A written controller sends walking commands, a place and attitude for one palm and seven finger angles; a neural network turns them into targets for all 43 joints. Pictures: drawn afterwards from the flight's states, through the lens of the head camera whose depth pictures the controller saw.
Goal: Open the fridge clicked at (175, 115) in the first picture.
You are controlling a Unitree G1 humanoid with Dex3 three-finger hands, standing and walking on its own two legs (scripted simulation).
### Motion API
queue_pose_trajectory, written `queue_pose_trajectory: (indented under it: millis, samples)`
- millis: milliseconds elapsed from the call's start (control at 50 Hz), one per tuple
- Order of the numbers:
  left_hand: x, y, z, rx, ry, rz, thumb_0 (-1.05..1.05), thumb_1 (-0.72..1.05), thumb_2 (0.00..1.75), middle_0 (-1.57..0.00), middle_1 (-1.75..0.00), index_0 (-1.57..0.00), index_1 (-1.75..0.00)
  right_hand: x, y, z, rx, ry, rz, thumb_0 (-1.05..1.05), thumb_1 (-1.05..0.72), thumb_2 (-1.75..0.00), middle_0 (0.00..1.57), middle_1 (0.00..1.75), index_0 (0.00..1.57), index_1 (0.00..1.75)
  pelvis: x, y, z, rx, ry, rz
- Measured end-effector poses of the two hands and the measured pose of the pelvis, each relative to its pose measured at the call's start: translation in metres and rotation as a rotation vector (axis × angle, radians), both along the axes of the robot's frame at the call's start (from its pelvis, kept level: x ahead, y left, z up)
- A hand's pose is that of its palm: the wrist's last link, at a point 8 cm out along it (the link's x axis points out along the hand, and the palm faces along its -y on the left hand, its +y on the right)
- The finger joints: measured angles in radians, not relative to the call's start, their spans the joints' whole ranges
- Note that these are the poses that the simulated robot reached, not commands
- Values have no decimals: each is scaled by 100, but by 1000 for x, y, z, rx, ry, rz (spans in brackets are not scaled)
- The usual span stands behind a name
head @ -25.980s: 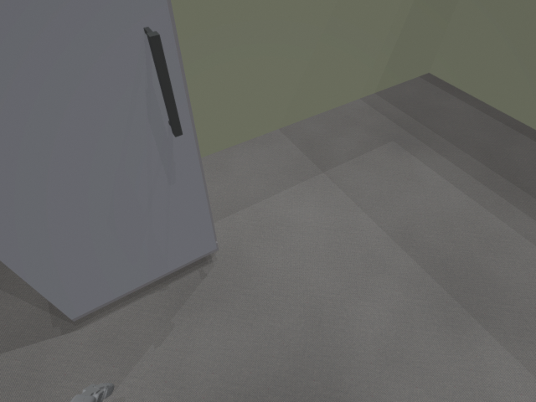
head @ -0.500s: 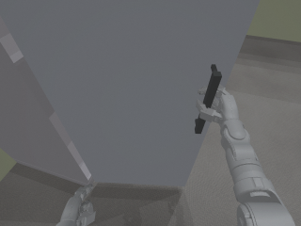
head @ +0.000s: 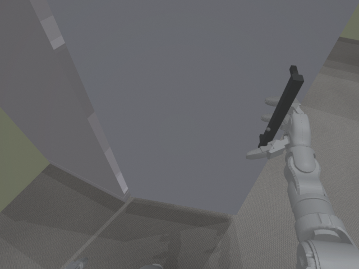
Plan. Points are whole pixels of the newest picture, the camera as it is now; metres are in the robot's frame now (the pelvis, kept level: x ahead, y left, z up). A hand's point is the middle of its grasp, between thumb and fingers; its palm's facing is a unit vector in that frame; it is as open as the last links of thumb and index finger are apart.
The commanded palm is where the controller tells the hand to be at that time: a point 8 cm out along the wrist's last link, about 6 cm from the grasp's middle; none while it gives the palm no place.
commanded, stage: slip the hand off the handle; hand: right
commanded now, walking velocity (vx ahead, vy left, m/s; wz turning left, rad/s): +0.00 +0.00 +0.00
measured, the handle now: (275, 114) +0.47 -0.17 +0.10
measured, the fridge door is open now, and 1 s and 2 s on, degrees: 74 70 70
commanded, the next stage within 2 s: draw the hand back to the body in 1.34 s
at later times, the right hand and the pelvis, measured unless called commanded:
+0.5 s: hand (296, 137) +0.41 -0.21 +0.09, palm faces +0.09 +0.99 -0.14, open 14.7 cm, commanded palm +0.38 -0.25 +0.10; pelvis +0.03 -0.02 +0.00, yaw -2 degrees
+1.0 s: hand (305, 165) +0.34 -0.21 +0.08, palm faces +0.10 +0.99 -0.13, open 14.7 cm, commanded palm +0.31 -0.26 +0.10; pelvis +0.03 -0.01 +0.00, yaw -2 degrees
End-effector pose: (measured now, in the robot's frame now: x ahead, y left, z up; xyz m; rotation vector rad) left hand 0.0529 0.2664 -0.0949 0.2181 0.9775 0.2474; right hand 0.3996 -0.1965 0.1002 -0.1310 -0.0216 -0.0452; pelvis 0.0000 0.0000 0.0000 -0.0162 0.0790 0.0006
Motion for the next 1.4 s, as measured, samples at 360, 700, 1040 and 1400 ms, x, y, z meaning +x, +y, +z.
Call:
queue_pose_trajectory:
  millis: [360,700,1040,1400]
  samples:
    - [92,-39,3,-49,-107,-110,1,91,90,-20,-30,-21,-30,-4,-48,-7,-3,8,-62,-2,55,-20,27,116,27,115,28,-15,-3,16,33,-15]
    - [101,-37,3,-32,-103,-114,1,91,90,-20,-30,-21,-30,-18,-78,-5,-4,13,-52,-2,55,-20,26,115,26,115,35,-15,-5,24,27,-29]
    - [125,-41,14,-39,-234,-168,2,91,90,-20,-30,-21,-30,-89,-68,-11,-5,-1,-61,-2,55,-20,26,115,26,115,27,-8,-5,21,-18,-38]
    - [155,-53,29,-59,-374,-248,2,90,90,-20,-30,-21,-30,-148,-53,-9,-11,8,-49,-2,55,-20,26,115,26,115,27,-3,-6,20,-47,-53]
